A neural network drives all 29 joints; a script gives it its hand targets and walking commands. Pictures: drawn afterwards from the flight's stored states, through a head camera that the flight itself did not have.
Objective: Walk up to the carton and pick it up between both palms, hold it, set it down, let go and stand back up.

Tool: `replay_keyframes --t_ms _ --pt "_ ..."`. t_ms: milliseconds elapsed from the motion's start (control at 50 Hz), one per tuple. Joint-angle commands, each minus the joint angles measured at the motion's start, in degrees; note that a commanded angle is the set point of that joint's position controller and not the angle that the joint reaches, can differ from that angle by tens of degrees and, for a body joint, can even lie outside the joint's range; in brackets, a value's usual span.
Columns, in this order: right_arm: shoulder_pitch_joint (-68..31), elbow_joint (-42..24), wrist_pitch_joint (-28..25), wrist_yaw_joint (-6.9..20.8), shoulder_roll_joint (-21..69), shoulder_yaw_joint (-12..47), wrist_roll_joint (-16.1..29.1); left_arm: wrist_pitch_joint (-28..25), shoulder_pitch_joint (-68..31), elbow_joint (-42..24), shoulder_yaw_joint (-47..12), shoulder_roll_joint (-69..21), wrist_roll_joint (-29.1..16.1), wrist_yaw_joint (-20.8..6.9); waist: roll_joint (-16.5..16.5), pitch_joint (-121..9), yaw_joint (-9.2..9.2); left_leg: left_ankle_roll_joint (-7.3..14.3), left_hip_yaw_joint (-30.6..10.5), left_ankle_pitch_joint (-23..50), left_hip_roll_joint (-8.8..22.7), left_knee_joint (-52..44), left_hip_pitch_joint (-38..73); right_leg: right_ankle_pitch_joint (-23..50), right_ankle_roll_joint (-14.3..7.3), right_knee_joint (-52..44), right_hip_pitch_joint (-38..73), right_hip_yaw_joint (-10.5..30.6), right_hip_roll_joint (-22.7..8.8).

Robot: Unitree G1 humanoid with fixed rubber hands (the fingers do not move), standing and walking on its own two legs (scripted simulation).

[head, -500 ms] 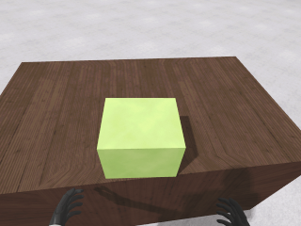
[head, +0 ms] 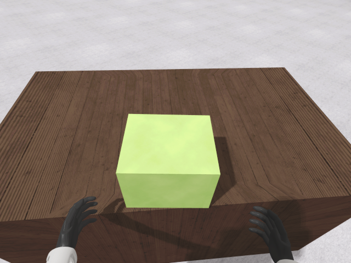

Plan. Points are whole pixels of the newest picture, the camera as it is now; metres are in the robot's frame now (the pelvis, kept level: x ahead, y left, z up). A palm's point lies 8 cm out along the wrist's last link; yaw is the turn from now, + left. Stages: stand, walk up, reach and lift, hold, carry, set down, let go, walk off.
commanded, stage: reach and lift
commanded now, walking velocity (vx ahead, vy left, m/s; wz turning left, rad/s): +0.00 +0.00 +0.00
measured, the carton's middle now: (168, 160) +0.40 +0.07 -0.03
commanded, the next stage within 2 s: none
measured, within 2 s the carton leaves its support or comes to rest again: neither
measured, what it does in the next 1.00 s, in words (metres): stands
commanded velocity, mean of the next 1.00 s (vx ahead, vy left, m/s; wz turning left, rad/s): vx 0.00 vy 0.00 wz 0.00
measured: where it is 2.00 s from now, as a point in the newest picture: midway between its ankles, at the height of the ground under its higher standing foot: outside the picture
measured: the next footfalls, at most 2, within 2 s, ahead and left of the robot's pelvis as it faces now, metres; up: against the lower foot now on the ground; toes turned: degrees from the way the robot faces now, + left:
none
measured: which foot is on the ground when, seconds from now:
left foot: down 0.00-1.00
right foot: down 0.00-1.00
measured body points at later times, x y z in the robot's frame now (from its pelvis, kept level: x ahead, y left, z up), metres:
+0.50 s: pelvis +0.01 -0.01 +0.00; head +0.00 +0.01 +0.45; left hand +0.27 +0.26 +0.02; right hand +0.30 -0.19 +0.02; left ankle +0.01 +0.10 -0.74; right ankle -0.03 -0.10 -0.74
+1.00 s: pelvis +0.00 -0.01 +0.00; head +0.02 +0.01 +0.45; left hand +0.34 +0.27 +0.07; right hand +0.37 -0.18 +0.07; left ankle +0.01 +0.10 -0.74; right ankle -0.03 -0.10 -0.74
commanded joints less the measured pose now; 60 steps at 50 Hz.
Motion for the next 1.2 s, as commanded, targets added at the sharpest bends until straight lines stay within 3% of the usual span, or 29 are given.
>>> replay_keyframes --t_ms 0,100,180,340,440,540,660,860,1180 --pt "-8.62 -9.43 -3.66 -0.06 -4.97 -1.76 1.04 -4.70 -9.39 -9.41 2.25 6.60 -1.38 0.28 3.52 -5.13 -0.31 -2.17 -5.00 14.35 0.18 0.67 8.70 2.59 -0.96 -4.28 -10.60 4.48 -1.62" --pt "-14.74 -6.20 -2.33 -1.06 -5.24 -3.54 0.71 -4.00 -14.24 -6.76 1.60 6.85 -1.69 0.10 2.88 -5.23 -1.51 -2.13 -5.15 8.68 0.38 0.71 5.20 0.54 -0.62 -3.44 -8.67 5.71 -1.77" --pt "-20.79 -8.57 0.54 -2.19 -6.15 -3.51 1.17 -0.79 -20.72 -8.55 2.29 8.95 -2.92 0.12 2.51 -7.66 -1.09 -1.56 -4.84 5.60 0.08 -0.31 2.37 -0.91 -0.50 -2.95 -7.15 6.11 -2.20" --pt "-25.73 -12.18 5.72 -3.57 -6.99 -1.02 3.92 6.38 -23.16 -12.31 5.78 9.05 -1.73 -1.09 3.07 -14.92 0.42 -2.30 -5.09 20.92 -0.69 1.23 8.56 14.36 0.57 -2.67 -2.93 5.46 -1.49" --pt "-27.53 -10.99 9.71 -5.03 -8.52 -0.97 4.37 13.71 -25.06 -14.26 7.96 7.11 0.79 -2.80 3.83 -12.69 -0.11 -3.23 -5.18 26.44 -0.81 0.41 12.56 16.59 0.60 -4.97 -2.96 4.45 -0.58" --pt "-32.66 -14.36 13.70 -6.05 -9.46 -2.84 4.00 19.91 -30.92 -19.55 9.39 6.71 1.87 -3.08 4.24 -12.18 -0.54 -3.43 -4.96 25.94 -0.86 -0.60 13.58 13.89 0.67 -6.66 -3.93 3.70 0.11" --pt "-38.91 -18.44 17.42 -6.15 -9.53 -4.30 3.24 23.28 -37.32 -22.08 10.21 8.05 1.06 -2.30 2.57 -16.48 -0.80 -2.57 -4.58 22.90 -0.73 -1.09 11.93 13.37 1.53 -6.27 -3.28 3.62 -0.03" --pt "-49.79 -14.73 22.19 -6.76 -10.86 -4.02 4.22 26.44 -48.48 -15.42 11.54 10.93 0.02 -2.50 3.34 -22.55 -0.25 -1.58 -4.12 22.33 -0.89 0.00 8.90 15.53 2.24 -4.82 -2.76 4.03 -0.15" --pt "-69.40 -5.26 25.33 -7.18 -15.45 -3.97 6.44 30.30 -66.38 -7.57 11.02 13.47 -0.15 -2.35 3.36 -30.76 -0.51 -2.17 -3.97 27.31 -0.76 2.41 10.16 20.37 2.43 -3.62 -3.24 2.46 1.19"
